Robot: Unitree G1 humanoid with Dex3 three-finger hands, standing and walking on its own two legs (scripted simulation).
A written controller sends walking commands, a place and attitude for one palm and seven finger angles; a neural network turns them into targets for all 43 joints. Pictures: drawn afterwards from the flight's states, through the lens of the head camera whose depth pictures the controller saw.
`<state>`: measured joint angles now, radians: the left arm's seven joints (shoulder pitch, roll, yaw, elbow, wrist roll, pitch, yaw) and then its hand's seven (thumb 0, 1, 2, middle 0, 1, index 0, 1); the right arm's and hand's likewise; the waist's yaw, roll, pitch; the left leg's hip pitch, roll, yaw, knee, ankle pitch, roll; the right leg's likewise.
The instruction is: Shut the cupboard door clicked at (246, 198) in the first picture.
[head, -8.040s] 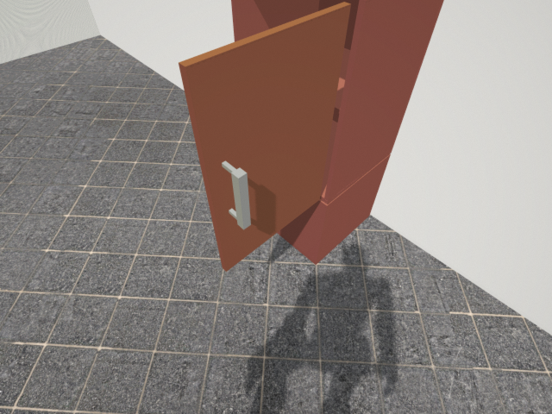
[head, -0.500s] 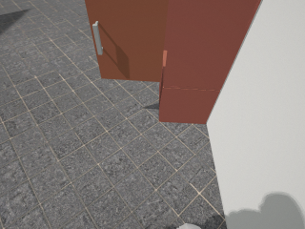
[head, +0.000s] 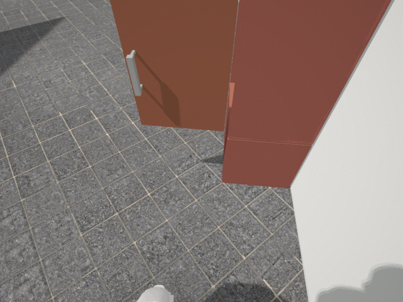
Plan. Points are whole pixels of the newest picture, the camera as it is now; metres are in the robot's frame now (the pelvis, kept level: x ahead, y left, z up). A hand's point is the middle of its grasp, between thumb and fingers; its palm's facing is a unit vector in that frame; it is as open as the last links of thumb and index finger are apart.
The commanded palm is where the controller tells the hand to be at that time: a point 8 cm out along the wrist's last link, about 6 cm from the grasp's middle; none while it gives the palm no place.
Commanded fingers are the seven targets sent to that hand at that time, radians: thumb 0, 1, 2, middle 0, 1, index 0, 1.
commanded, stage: take the last steps up to it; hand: left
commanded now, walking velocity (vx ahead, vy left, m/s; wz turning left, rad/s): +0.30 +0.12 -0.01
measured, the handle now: (135, 73) +0.87 +0.32 -0.05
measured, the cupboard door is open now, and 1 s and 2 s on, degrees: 90 90 90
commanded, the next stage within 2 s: come to a stop and stand still in 0.74 s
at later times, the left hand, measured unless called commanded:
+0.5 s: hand (118, 233) +0.30 +0.25 -0.17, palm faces -0.04 -0.98 -0.20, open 7.4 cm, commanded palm none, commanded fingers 0.00 0.90 0.90 -0.20 -0.30 -0.20 -0.30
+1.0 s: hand (120, 218) +0.35 +0.27 -0.20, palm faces +0.02 -0.98 -0.20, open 7.3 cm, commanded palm none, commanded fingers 0.00 0.90 0.90 -0.20 -0.30 -0.20 -0.30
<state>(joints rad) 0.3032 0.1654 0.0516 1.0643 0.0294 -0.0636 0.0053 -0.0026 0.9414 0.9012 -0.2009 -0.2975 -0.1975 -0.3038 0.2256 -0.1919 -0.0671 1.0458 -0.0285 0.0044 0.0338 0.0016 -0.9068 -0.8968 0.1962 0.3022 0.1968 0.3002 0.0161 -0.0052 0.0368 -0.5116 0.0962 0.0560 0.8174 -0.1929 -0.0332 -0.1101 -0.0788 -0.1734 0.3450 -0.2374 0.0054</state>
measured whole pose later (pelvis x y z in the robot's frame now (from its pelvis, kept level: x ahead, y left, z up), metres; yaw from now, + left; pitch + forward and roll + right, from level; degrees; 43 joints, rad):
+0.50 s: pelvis +0.19 +0.07 -0.01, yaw -3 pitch +0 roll +2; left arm 0.12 0.18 0.05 0.99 0.03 0.00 -0.01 0.01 0.91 0.90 -0.19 -0.30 -0.19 -0.30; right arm 0.33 -0.17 -0.04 1.09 -0.03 -0.05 -0.01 -0.01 -0.93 -0.90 0.20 0.30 0.20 0.30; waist -0.01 -0.02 0.06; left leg -0.07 -0.02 0.19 0.35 -0.28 0.04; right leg -0.49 -0.10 -0.09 0.76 -0.26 -0.01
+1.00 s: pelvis +0.36 +0.08 -0.02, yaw -3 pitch -1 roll +0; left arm 0.30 0.20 0.03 1.11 0.01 0.01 0.04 0.00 0.92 0.90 -0.20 -0.30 -0.20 -0.30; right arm 0.17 -0.17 -0.03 1.06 -0.02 -0.03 -0.02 0.00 -0.92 -0.90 0.20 0.30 0.20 0.30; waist 0.03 -0.05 0.05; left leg -0.34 0.05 0.09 0.58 -0.22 0.02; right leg -0.14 -0.07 -0.10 0.59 -0.44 0.03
